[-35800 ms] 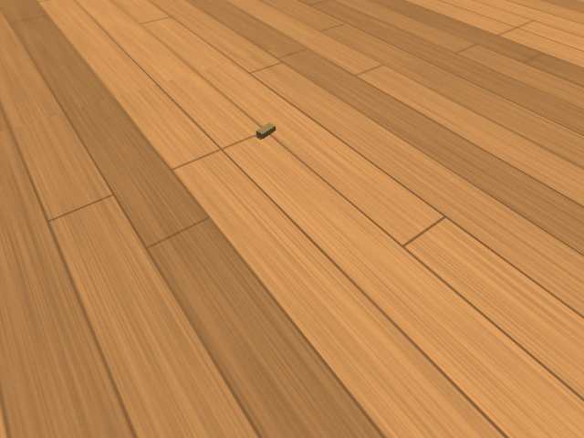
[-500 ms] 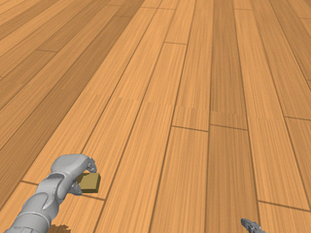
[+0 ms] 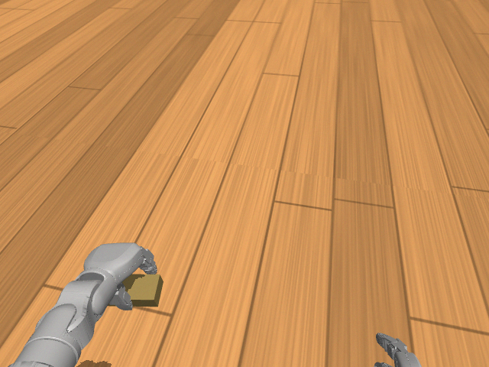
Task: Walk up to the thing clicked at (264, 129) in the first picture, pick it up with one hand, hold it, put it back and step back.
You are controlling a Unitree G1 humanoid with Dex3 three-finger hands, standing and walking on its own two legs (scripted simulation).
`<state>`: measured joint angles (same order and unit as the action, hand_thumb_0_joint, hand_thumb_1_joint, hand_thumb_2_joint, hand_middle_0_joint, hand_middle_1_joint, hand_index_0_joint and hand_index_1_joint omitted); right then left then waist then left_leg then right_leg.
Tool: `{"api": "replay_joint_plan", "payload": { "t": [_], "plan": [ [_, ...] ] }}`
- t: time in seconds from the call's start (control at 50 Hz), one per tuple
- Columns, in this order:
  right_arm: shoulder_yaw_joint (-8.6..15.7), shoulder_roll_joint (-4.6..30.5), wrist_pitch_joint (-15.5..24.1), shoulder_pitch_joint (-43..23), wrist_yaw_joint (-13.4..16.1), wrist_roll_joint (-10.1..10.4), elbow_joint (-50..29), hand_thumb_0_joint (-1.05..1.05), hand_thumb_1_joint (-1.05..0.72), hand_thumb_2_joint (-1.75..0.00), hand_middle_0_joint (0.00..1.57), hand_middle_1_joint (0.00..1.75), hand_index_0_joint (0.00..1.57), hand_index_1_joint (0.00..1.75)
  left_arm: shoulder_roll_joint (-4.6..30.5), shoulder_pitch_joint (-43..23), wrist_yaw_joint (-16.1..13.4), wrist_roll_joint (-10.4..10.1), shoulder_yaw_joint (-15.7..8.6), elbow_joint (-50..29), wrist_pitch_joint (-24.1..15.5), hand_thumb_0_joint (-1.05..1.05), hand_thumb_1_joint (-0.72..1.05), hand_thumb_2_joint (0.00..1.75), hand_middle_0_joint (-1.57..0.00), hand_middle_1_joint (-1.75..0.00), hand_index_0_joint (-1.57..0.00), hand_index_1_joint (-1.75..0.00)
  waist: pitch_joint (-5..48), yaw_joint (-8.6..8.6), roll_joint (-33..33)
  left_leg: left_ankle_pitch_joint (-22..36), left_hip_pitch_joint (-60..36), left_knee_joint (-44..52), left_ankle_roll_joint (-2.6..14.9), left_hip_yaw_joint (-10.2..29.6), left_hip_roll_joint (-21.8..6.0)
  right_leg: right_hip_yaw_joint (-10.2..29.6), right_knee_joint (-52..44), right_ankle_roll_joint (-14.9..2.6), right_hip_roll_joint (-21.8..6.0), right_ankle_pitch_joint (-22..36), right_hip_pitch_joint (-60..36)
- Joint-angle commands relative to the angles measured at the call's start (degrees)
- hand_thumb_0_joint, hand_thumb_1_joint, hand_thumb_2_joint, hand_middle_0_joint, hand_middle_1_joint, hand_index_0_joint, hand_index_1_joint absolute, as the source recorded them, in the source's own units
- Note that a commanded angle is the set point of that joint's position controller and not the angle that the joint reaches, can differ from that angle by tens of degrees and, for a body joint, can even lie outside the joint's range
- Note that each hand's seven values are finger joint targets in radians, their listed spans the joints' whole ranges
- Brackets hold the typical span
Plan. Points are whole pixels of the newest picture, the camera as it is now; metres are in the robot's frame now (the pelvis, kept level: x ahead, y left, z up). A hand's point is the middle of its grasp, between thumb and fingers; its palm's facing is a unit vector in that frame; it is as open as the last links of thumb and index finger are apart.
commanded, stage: hold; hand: left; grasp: from above
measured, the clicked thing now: (130, 290) +0.30 +0.23 -0.09
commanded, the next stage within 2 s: crouch in 0.78 s
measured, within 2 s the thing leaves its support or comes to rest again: neither
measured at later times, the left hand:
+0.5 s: hand (120, 284) +0.28 +0.22 -0.03, palm faces -0.48 -0.04 -0.87, open 7.7 cm
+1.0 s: hand (119, 278) +0.30 +0.23 -0.03, palm faces -0.49 -0.04 -0.87, open 7.8 cm
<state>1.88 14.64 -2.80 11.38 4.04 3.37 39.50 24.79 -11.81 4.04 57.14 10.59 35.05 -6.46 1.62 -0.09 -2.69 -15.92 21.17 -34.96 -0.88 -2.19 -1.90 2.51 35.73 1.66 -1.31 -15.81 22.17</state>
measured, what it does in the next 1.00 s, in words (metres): stands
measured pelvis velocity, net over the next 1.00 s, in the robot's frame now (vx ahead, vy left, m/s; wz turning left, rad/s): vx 0.01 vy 0.00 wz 0.00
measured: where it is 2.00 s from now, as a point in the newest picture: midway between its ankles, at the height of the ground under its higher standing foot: outside the picture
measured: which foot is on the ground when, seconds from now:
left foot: down 0.00-1.00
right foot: down 0.00-1.00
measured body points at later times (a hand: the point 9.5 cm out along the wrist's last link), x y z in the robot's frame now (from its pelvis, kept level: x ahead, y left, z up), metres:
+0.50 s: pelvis +0.00 +0.00 +0.01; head +0.01 -0.03 +0.46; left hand +0.30 +0.22 +0.02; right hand +0.15 -0.26 -0.11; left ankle +0.02 +0.13 -0.73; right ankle +0.03 -0.14 -0.73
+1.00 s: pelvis +0.01 +0.00 +0.01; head +0.03 -0.02 +0.46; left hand +0.32 +0.23 +0.02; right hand +0.16 -0.26 -0.11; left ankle +0.02 +0.13 -0.73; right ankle +0.03 -0.14 -0.73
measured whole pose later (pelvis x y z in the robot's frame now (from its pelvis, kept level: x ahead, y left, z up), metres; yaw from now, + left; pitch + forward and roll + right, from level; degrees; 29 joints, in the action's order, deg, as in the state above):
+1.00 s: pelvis +0.01 +0.00 +0.01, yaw +0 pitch +2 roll +0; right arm 1.8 14.4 -4.6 10.2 4.6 3.7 39.8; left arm 25.3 -12.6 4.4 57.0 9.7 36.9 -7.8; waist 0.7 -0.2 -2.3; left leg -14.6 17.0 -30.0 -0.9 -2.1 -1.7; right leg 2.3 30.9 1.6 -1.5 -14.6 17.9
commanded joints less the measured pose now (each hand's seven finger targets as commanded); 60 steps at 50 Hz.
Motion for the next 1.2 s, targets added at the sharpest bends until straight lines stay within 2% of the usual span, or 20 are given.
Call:
{"api": "replay_joint_plan", "payload": {
  "t": [0.0, 0.04, 0.06, 0.2, 0.4, 0.46, 0.5, 0.56, 0.62, 0.68, 0.72, 0.76, 0.82, 0.86, 0.88, 0.94, 1.04, 1.08, 1.12, 1.18],
  "plan": [
    [2.3, 7.2, 2.7, -5.1, 0.5, -0.3, -8.0, 0.00, -0.90, -0.90, 0.20, 0.30, 0.20, 0.30, 12.7, -21.3, -3.2, -0.8, -7.0, -13.7, -0.3, 0.00, 1.00, 0.36, -1.19, -0.45, -1.28, -0.36, 13.9, -0.20, 1.2, 6.6, -8.4, 5.8, 1.37, 0.2, 2.7, -1.6, -7.2, -1.78, 2.9, 4.6, -3.2],
    [2.2, 7.3, 2.8, -5.3, 0.6, -0.2, -7.9, 0.00, -0.90, -0.90, 0.20, 0.30, 0.20, 0.30, 13.9, -20.3, -3.2, -0.6, -8.0, -13.2, -0.1, 0.00, 1.00, 0.34, -1.19, -0.44, -1.28, -0.35, 13.9, 0.46, 0.8, 6.5, -8.5, 6.3, 1.36, 0.0, 2.7, -1.7, -7.7, -1.84, 2.8, 4.4, -4.0],
    [2.2, 7.1, 2.8, -5.6, 0.6, -0.2, -7.9, 0.00, -0.90, -0.90, 0.20, 0.30, 0.20, 0.30, 13.3, -20.3, -3.0, -0.7, -7.4, -13.1, -0.1, 0.00, 1.00, 0.34, -1.19, -0.45, -1.28, -0.36, 13.5, 0.65, 0.8, 6.3, -8.4, 6.4, 1.34, 0.0, 2.7, -1.7, -7.8, -1.87, 2.9, 4.1, -3.9],
    [1.8, 7.0, 2.8, -6.4, 0.8, -0.3, -8.1, 0.00, -0.90, -0.90, 0.20, 0.30, 0.20, 0.30, 13.9, -20.5, -2.1, -1.4, -7.6, -13.3, -0.1, 0.00, 0.98, 0.35, -1.18, -0.44, -1.27, -0.35, 11.7, 0.45, 1.8, 4.6, -8.3, 7.7, 1.52, 0.2, 2.6, -1.7, -9.3, -1.74, 2.9, 2.5, -4.3],
    [1.5, 6.7, 2.7, -6.8, 1.2, -0.1, -8.3, 0.00, -0.90, -0.90, 0.20, 0.30, 0.20, 0.30, 13.7, -19.9, -1.4, -1.6, -7.5, -14.0, -0.8, 0.00, 0.98, 0.36, -1.20, -0.43, -1.28, -0.35, 12.4, 0.55, 1.2, 7.3, -10.1, 8.3, 1.60, -0.2, 2.9, -1.6, -9.9, -1.70, 2.7, 5.0, -5.5],
    [1.6, 6.8, 2.5, -6.8, 1.3, -0.3, -8.3, 0.00, -0.90, -0.90, 0.20, 0.30, 0.20, 0.30, 15.2, -19.2, -1.9, -1.6, -9.4, -13.6, -1.2, 0.00, 0.98, 0.36, -1.19, -0.44, -1.28, -0.36, 12.1, 0.98, 1.3, 6.7, -10.0, 8.4, 1.50, -0.3, 3.0, -1.6, -10.3, -1.74, 2.7, 4.3, -5.9],
    [1.6, 6.6, 2.3, -6.9, 1.3, -0.3, -8.0, 0.00, -0.90, -0.90, 0.20, 0.30, 0.20, 0.30, 14.4, -21.0, -1.8, -1.3, -8.3, -14.8, -1.5, 0.00, 0.99, 0.36, -1.20, -0.45, -1.28, -0.36, 13.2, 0.51, 0.6, 8.3, -11.3, 8.4, 1.48, -0.2, 2.9, -1.6, -10.0, -1.76, 2.7, 6.1, -5.9],
    [1.9, 6.9, 2.2, -6.3, 1.3, -0.4, -7.6, 0.00, -0.90, -0.90, 0.20, 0.30, 0.20, 0.30, 15.2, -20.1, -2.5, -0.7, -9.2, -14.5, -1.5, 0.00, 0.98, 0.36, -1.19, -0.45, -1.28, -0.36, 14.5, 0.81, 0.3, 10.7, -11.9, 8.0, 1.37, 0.0, 2.9, -1.7, -9.4, -1.87, 2.8, 8.5, -6.9],
    [1.9, 6.8, 1.9, -6.2, 1.3, -0.3, -7.2, 0.00, -0.90, -0.90, 0.20, 0.30, 0.20, 0.30, 14.0, -20.6, -2.7, -0.9, -8.2, -12.8, -1.3, 0.00, 0.98, 0.37, -1.20, -0.44, -1.28, -0.36, 13.9, 0.30, 1.5, 11.5, -11.8, 7.9, 1.55, 0.0, 2.9, -1.8, -9.7, -1.63, 2.8, 9.5, -7.0],
    [2.1, 6.8, 1.6, -6.1, 1.2, -0.4, -7.3, 0.00, -0.90, -0.90, 0.20, 0.30, 0.20, 0.30, 15.1, -18.9, -2.9, -0.6, -9.5, -12.5, -1.1, 0.00, 0.97, 0.38, -1.19, -0.45, -1.27, -0.37, 14.0, 0.89, 1.0, 12.2, -11.6, 8.0, 1.42, -0.1, 3.0, -1.9, -9.7, -1.73, 2.7, 10.1, -7.4],
    [2.1, 6.8, 1.4, -6.1, 1.2, -0.3, -7.3, 0.00, -0.90, -0.90, 0.20, 0.30, 0.20, 0.30, 13.5, -20.0, -2.5, -0.4, -7.5, -12.8, -1.0, 0.00, 0.99, 0.38, -1.20, -0.46, -1.28, -0.37, 13.9, 0.10, 0.7, 12.6, -12.4, 8.0, 1.45, -0.2, 2.9, -1.8, -9.7, -1.74, 2.7, 10.8, -6.8],
    [2.3, 7.0, 1.3, -6.2, 1.2, -0.2, -7.2, 0.00, -0.90, -0.90, 0.20, 0.30, 0.20, 0.30, 14.2, -19.9, -2.5, -0.7, -8.2, -13.1, -0.9, 0.00, 0.99, 0.38, -1.20, -0.45, -1.29, -0.37, 14.3, 0.60, 0.9, 13.7, -12.6, 7.9, 1.37, 0.1, 2.8, -2.1, -9.7, -1.68, 2.7, 11.5, -7.4],
    [2.4, 6.9, 1.1, -5.6, 1.1, -0.1, -7.3, 0.00, -0.90, -0.90, 0.20, 0.30, 0.20, 0.30, 12.8, -19.0, -2.0, -0.8, -7.2, -11.8, -0.9, 0.00, 0.99, 0.39, -1.21, -0.43, -1.28, -0.35, 13.6, 0.13, 1.4, 13.7, -12.4, 8.1, 1.49, -0.1, 2.9, -2.0, -9.7, -1.73, 2.6, 11.9, -7.4],
    [2.3, 7.0, 1.0, -5.7, 1.1, 0.0, -7.2, 0.00, -0.89, -0.90, 0.20, 0.30, 0.20, 0.30, 13.6, -20.5, -2.1, -0.8, -7.2, -11.4, -1.0, 0.00, 1.01, 0.32, -1.12, -0.51, -1.26, -0.37, 13.1, 0.05, 1.6, 13.8, -12.1, 8.2, 1.44, 0.1, 2.7, -2.3, -9.6, -1.73, 2.7, 12.0, -7.0],
    [2.3, 7.1, 0.8, -5.6, 1.1, -0.1, -7.3, 0.00, -0.87, -0.88, 0.20, 0.30, 0.20, 0.30, 14.4, -20.9, -2.1, -0.9, -7.9, -11.2, -1.2, 0.00, 0.93, 0.26, -1.04, -0.46, -1.18, -0.32, 13.1, 0.08, 1.6, 13.2, -12.0, 8.2, 1.48, 0.1, 2.7, -2.2, -9.8, -1.73, 2.7, 11.4, -7.1],
    [2.4, 7.1, 0.5, -5.2, 0.9, -0.1, -7.3, 0.00, -0.89, -0.89, 0.20, 0.30, 0.20, 0.30, 13.0, -17.7, -2.5, -0.7, -7.7, -8.2, -1.8, 0.00, 0.88, 0.31, -1.08, -0.46, -1.19, -0.35, 11.9, 0.07, 2.1, 13.1, -11.1, 8.3, 1.34, 0.4, 2.5, -2.5, -9.3, -2.05, 2.8, 10.7, -6.5],
    [2.4, 6.9, -0.3, -4.3, 0.5, -0.8, -6.9, 0.00, -0.89, -0.90, 0.20, 0.30, 0.20, 0.30, 12.9, -16.5, -5.5, 1.7, -8.9, -3.3, -4.5, 0.00, 0.90, 0.33, -1.11, -0.47, -1.21, -0.38, 10.8, -0.66, 3.7, 12.0, -7.2, 5.1, 1.51, 0.2, 3.1, -2.1, -7.3, -1.76, 2.2, 10.4, -3.3],
    [2.8, 7.0, -0.6, -4.0, 0.3, -1.2, -6.4, 0.00, -0.89, -0.89, 0.20, 0.30, 0.20, 0.30, 13.7, -19.3, -7.7, 2.8, -9.7, -2.7, -6.4, 0.00, 0.92, 0.34, -1.11, -0.47, -1.21, -0.37, 12.3, -0.82, 3.0, 11.5, -4.4, 2.0, 1.34, 0.2, 3.2, -2.1, -4.5, -1.79, 2.1, 10.1, -0.5],
    [3.1, 7.3, -0.9, -2.9, -0.3, -1.9, -5.7, 0.00, -0.89, -0.90, 0.20, 0.30, 0.20, 0.30, 15.6, -21.6, -10.6, 4.9, -11.3, -1.3, -8.1, 0.00, 0.90, 0.34, -1.10, -0.48, -1.20, -0.38, 15.1, -0.99, 1.8, 11.0, -0.6, -2.9, 1.11, 0.2, 3.1, -2.1, -0.1, -1.93, 2.1, 9.8, 3.8],
    [3.8, 7.7, -1.1, -1.0, -1.3, -2.8, -5.4, 0.00, -0.89, -0.90, 0.20, 0.30, 0.20, 0.30, 14.1, -24.2, -14.8, 8.2, -10.4, 2.4, -8.9, 0.00, 0.89, 0.38, -1.11, -0.49, -1.19, -0.40, 19.1, -2.23, 0.9, 9.3, 5.3, -10.5, 0.82, 0.4, 2.9, -2.2, 6.3, -2.09, 2.2, 8.7, 10.8]
  ]
}}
